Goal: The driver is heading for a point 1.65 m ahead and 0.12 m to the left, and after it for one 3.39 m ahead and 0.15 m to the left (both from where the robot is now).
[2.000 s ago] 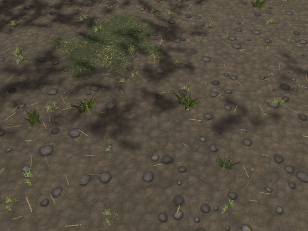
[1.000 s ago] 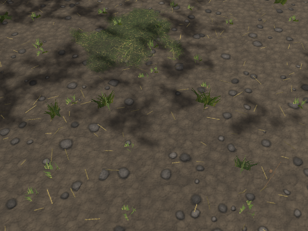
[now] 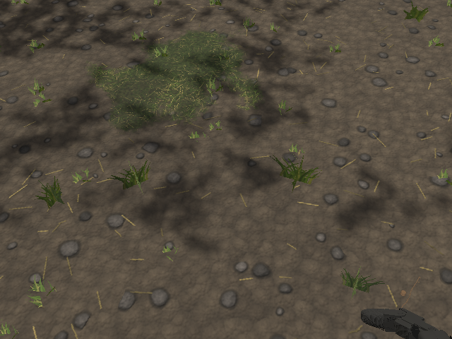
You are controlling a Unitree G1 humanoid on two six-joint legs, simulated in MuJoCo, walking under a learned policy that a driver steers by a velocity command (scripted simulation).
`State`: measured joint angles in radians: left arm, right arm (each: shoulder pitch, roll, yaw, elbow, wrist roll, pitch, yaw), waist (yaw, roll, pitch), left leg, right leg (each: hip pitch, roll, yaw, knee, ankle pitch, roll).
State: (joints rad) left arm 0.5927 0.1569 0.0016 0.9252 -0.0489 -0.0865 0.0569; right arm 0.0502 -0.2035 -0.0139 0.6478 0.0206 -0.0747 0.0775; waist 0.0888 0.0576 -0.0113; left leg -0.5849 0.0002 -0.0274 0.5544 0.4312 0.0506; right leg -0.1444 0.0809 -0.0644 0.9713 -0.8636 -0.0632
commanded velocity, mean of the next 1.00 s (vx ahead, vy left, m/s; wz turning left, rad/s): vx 0.14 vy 0.00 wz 0.00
